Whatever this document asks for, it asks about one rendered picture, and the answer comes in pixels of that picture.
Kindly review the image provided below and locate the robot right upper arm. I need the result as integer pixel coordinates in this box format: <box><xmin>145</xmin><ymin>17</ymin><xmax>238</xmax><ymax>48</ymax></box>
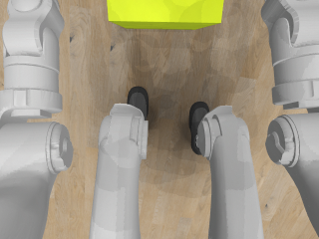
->
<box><xmin>265</xmin><ymin>113</ymin><xmax>319</xmax><ymax>237</ymax></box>

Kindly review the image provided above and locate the robot right forearm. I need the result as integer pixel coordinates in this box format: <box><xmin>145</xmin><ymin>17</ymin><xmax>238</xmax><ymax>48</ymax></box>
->
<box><xmin>260</xmin><ymin>0</ymin><xmax>319</xmax><ymax>114</ymax></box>

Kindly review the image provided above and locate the robot left upper arm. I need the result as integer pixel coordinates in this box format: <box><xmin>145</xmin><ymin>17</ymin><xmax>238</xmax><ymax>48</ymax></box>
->
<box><xmin>0</xmin><ymin>121</ymin><xmax>74</xmax><ymax>239</ymax></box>

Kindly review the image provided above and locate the carton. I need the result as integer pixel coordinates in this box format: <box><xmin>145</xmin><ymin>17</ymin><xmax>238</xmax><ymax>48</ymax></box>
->
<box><xmin>107</xmin><ymin>0</ymin><xmax>224</xmax><ymax>30</ymax></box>

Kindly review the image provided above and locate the robot left forearm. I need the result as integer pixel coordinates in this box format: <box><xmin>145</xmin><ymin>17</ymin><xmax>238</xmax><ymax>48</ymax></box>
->
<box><xmin>0</xmin><ymin>0</ymin><xmax>65</xmax><ymax>128</ymax></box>

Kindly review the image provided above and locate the left robot thigh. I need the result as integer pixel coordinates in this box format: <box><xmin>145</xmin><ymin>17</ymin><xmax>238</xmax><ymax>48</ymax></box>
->
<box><xmin>89</xmin><ymin>112</ymin><xmax>149</xmax><ymax>239</ymax></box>

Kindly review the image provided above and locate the robot right shin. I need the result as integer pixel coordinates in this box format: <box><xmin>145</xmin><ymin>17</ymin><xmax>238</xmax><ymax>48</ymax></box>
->
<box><xmin>195</xmin><ymin>106</ymin><xmax>250</xmax><ymax>152</ymax></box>

